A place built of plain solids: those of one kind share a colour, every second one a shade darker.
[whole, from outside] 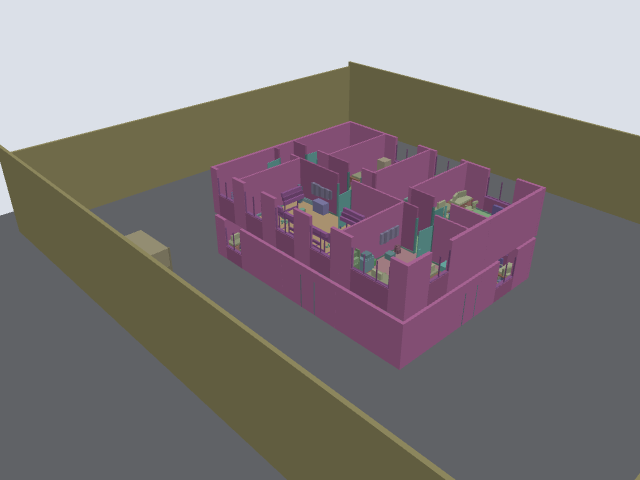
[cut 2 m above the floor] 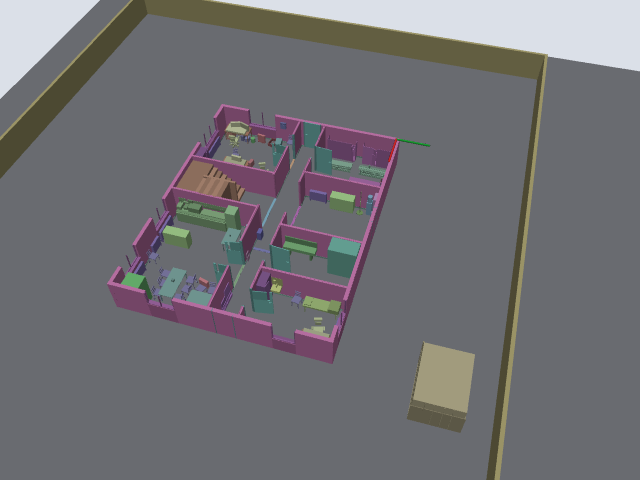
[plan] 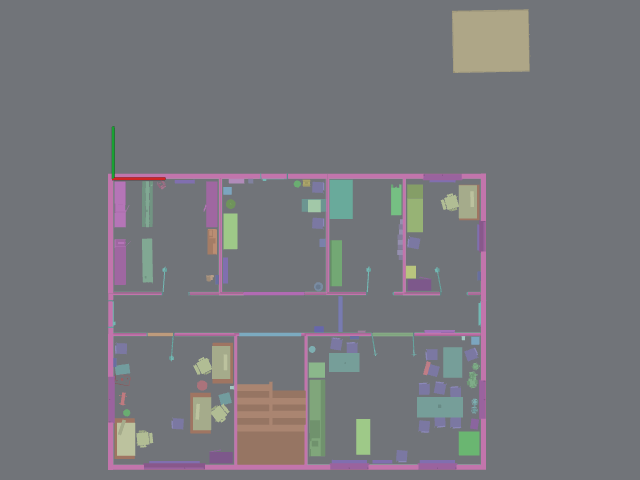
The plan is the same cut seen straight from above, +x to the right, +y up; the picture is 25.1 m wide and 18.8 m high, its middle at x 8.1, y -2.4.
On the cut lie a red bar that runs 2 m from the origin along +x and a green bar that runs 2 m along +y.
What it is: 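A works' own office and amenities block on a factory's ground, two floors round a stairwell, for the staff and hands of a middling works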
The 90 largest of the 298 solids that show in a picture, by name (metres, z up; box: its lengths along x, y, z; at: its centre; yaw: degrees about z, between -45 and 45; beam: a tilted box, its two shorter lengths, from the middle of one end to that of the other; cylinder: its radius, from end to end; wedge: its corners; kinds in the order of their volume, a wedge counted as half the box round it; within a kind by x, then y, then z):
{
 "yard_bound_1": {"box": [0.2, 31.26, 5.9], "at": [-11.72, -7.42, 2.9]},
 "yard_bound_2": {"box": [37.81, 0.2, 5.9], "at": [7.08, -22.95, 2.9]},
 "yard_bound_3": {"box": [37.81, 0.2, 6.2], "at": [7.08, 8.11, 3.05]},
 "yard_bound_4": {"box": [0.2, 31.26, 5.5], "at": [25.89, -7.42, 2.7]},
 "wall_1": {"box": [0.2, 1.86, 2.75], "at": [-0.1, -10.47, 1.32]},
 "wall_2": {"box": [0.2, 5.3, 2.95], "at": [-0.1, -8.75, 4.38]},
 "wall_3": {"box": [0.2, 1.66, 2.75], "at": [-0.1, -6.92, 1.32]},
 "wall_4": {"box": [0.2, 1.6, 2.75], "at": [-0.1, -5.3, 1.32]},
 "wall_5": {"box": [0.2, 1.6, 2.95], "at": [-0.1, -5.3, 4.38]},
 "wall_6": {"box": [0.2, 1.51, 2.95], "at": [-0.1, -3.75, 4.38]},
 "wall_7": {"box": [0.2, 4.7, 2.75], "at": [-0.1, -2.15, 1.32]},
 "wall_8": {"box": [0.2, 1.71, 2.95], "at": [-0.1, -0.65, 4.38]},
 "wall_9": {"box": [1.01, 0.2, 2.95], "at": [0.3, 0.1, 4.38]},
 "wall_10": {"box": [1.41, 0.2, 2.75], "at": [0.5, -11.3, 1.32]},
 "wall_11": {"box": [1.71, 0.2, 2.95], "at": [0.65, -11.3, 4.38]},
 "wall_12": {"box": [4.4, 0.2, 2.75], "at": [2.0, 0.1, 1.32]},
 "wall_13": {"box": [2.41, 0.2, 1.25], "at": [2.0, 0.1, 3.52]},
 "wall_14": {"box": [2.41, 0.2, 1.05], "at": [2.4, -11.3, 0.47]},
 "wall_15": {"box": [1.81, 0.2, 1.25], "at": [2.4, -11.3, 3.52]},
 "wall_16": {"box": [0.81, 0.2, 2.95], "at": [3.6, 0.1, 4.38]},
 "wall_17": {"box": [0.06, 4.5, 2.95], "at": [3.97, -2.25, 4.38]},
 "wall_18": {"box": [0.06, 4.5, 2.95], "at": [4.03, -2.25, 4.38]},
 "wall_19": {"box": [1.51, 0.2, 2.95], "at": [4.05, -11.3, 4.38]},
 "wall_20": {"box": [0.06, 4.5, 2.75], "at": [4.17, -2.25, 1.32]},
 "wall_21": {"box": [1.21, 0.2, 2.75], "at": [4.2, -11.3, 1.32]},
 "wall_22": {"box": [0.06, 4.5, 2.75], "at": [4.23, -2.25, 1.32]},
 "wall_23": {"box": [0.06, 5.1, 2.75], "at": [4.77, -8.65, 1.32]},
 "wall_24": {"box": [0.06, 5.1, 2.95], "at": [4.77, -8.65, 4.38]},
 "wall_25": {"box": [0.06, 5.1, 3.2], "at": [4.83, -8.65, 1.55]},
 "wall_26": {"box": [0.06, 5.1, 2.95], "at": [4.83, -8.65, 4.38]},
 "wall_27": {"box": [3.71, 0.06, 2.95], "at": [5.85, -4.47, 4.38]},
 "wall_28": {"box": [2.75, 0.2, 3.2], "at": [6.17, -11.3, 1.55]},
 "wall_29": {"box": [4.2, 0.2, 2.75], "at": [6.3, 0.1, 1.32]},
 "wall_30": {"box": [1.21, 0.2, 2.95], "at": [6.7, 0.1, 4.38]},
 "wall_31": {"box": [0.06, 5.1, 3.2], "at": [7.52, -8.65, 1.55]},
 "wall_32": {"box": [0.06, 5.1, 2.95], "at": [7.52, -8.65, 4.38]},
 "wall_33": {"box": [0.06, 5.1, 2.75], "at": [7.58, -8.65, 1.32]},
 "wall_34": {"box": [0.96, 0.2, 2.75], "at": [8.03, -11.3, 1.32]},
 "wall_35": {"box": [0.96, 0.2, 2.95], "at": [8.03, -11.3, 4.38]},
 "wall_36": {"box": [0.06, 4.5, 2.75], "at": [8.37, -2.25, 1.32]},
 "wall_37": {"box": [0.06, 4.5, 2.75], "at": [8.43, -2.25, 1.32]},
 "wall_38": {"box": [2.62, 0.06, 2.75], "at": [8.8, -6.07, 1.32]},
 "wall_39": {"box": [2.56, 0.06, 2.75], "at": [8.83, -6.13, 1.32]},
 "wall_40": {"box": [1.16, 0.2, 2.95], "at": [9.38, 0.1, 4.38]},
 "wall_41": {"box": [3.0, 0.2, 2.75], "at": [9.9, 0.1, 1.32]},
 "wall_42": {"box": [3.27, 0.06, 2.95], "at": [10.42, -4.47, 4.38]},
 "wall_43": {"box": [0.96, 0.2, 2.95], "at": [10.78, -11.3, 4.38]},
 "wall_44": {"box": [1.96, 0.2, 2.75], "at": [10.97, -11.3, 1.32]},
 "wall_45": {"box": [0.06, 5.1, 2.95], "at": [11.22, -8.65, 4.38]},
 "wall_46": {"box": [0.06, 4.5, 2.75], "at": [11.37, -2.25, 1.32]},
 "wall_47": {"box": [0.06, 4.5, 2.75], "at": [11.43, -2.25, 1.32]},
 "wall_48": {"box": [0.06, 4.5, 2.95], "at": [12.02, -2.25, 4.38]},
 "wall_49": {"box": [3.35, 0.2, 2.95], "at": [12.93, -11.3, 4.38]},
 "wall_50": {"box": [2.6, 0.06, 2.75], "at": [13.1, -6.13, 1.32]},
 "wall_51": {"box": [2.6, 0.06, 2.75], "at": [13.1, -6.07, 1.32]},
 "wall_52": {"box": [1.16, 0.2, 2.75], "at": [14.03, -11.3, 1.32]},
 "wall_53": {"box": [0.96, 0.2, 2.75], "at": [14.12, 0.1, 1.32]},
 "wall_54": {"box": [0.2, 2.01, 2.75], "at": [14.5, -10.4, 1.32]},
 "wall_55": {"box": [0.2, 5.3, 2.95], "at": [14.5, -8.75, 4.38]},
 "wall_56": {"box": [0.2, 1.81, 2.75], "at": [14.5, -7.0, 1.32]},
 "wall_57": {"box": [0.2, 1.6, 2.75], "at": [14.5, -5.3, 1.32]},
 "wall_58": {"box": [0.2, 1.6, 2.95], "at": [14.5, -5.3, 4.38]},
 "wall_59": {"box": [0.2, 1.66, 2.75], "at": [14.5, -3.67, 1.32]},
 "wall_60": {"box": [0.2, 4.7, 2.95], "at": [14.5, -2.15, 4.38]},
 "wall_61": {"box": [0.2, 1.86, 2.75], "at": [14.5, -0.72, 1.32]},
 "beyond_container_1": {"box": [2.93, 2.32, 2.59], "at": [14.81, 5.39, 1.24], "yaw": 1.1},
 "stair_1": {"box": [1.3, 0.29, 1.52], "at": [5.46, -9.78, 0.71]},
 "stair_2": {"box": [1.3, 0.29, 1.31], "at": [5.46, -9.51, 0.6]},
 "stair_3": {"box": [2.73, 1.3, 1.73], "at": [6.17, -10.55, 0.81]},
 "stair_4": {"box": [0.13, 1.95, 4.3], "at": [6.17, -8.93, 2.1]},
 "stair_5": {"box": [1.3, 0.29, 1.94], "at": [6.89, -9.76, 0.92]},
 "stair_6": {"box": [1.3, 0.29, 2.15], "at": [6.89, -9.5, 1.02]},
 "stair_7": {"box": [1.3, 0.29, 2.36], "at": [6.89, -9.23, 1.13]},
 "stair_8": {"box": [1.3, 0.29, 2.57], "at": [6.89, -8.97, 1.24]},
 "stair_9": {"box": [1.3, 0.29, 2.78], "at": [6.89, -8.7, 1.34]},
 "stair_10": {"box": [1.3, 0.29, 2.99], "at": [6.89, -8.44, 1.45]},
 "raised_floor_drawing_1": {"box": [8.18, 4.63, 0.25], "at": [8.03, -2.25, 3.02]},
 "raised_floor_manager_1": {"box": [4.93, 5.23, 0.25], "at": [2.4, -8.65, 3.02]},
 "raised_floor_typists_1": {"box": [4.13, 4.63, 0.25], "at": [2.0, -2.25, 3.02]},
 "wc_cubicles_1": {"box": [0.91, 1.54, 2.08], "at": [8.93, -0.81, 0.99]},
 "cupboard_steel_1": {"box": [0.92, 0.45, 1.88], "at": [4.23, -10.92, 0.89]},
 "cupboard_steel_2": {"box": [0.92, 0.45, 1.88], "at": [11.99, -4.16, 0.89]},
 "lockers_two_tier_1": {"box": [0.45, 1.8, 1.85], "at": [3.87, -1.0, 0.88]},
 "vending_machine_1": {"box": [0.82, 0.95, 1.88], "at": [13.94, -10.37, 0.89]},
 "counter_1": {"box": [0.55, 1.4, 0.95], "at": [4.59, -2.06, 0.57]},
 "counter_2": {"box": [0.55, 1.4, 0.95], "at": [9.79, -10.11, 0.57]},
 "kitchenette_1": {"box": [0.6, 3.0, 0.68], "at": [7.99, -9.37, 0.44]},
 "fridge_tall_1": {"box": [0.64, 0.6, 1.75], "at": [7.98, -7.5, 0.82]},
 "safe_1": {"box": [0.65, 0.66, 1.21], "at": [10.8, -10.78, 3.71]},
 "filing_lateral_1": {"box": [0.48, 0.9, 1.05], "at": [0.29, -3.62, 3.63]}
}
